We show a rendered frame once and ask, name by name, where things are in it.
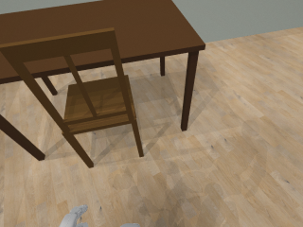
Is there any table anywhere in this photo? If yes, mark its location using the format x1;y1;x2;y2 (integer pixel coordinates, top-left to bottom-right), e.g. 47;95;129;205
0;0;205;161

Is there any chair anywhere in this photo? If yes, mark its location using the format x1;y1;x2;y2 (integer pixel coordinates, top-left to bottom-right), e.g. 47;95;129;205
0;27;144;168

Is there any left robot hand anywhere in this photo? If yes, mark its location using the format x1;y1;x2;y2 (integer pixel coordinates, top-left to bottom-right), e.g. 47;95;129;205
59;204;89;227

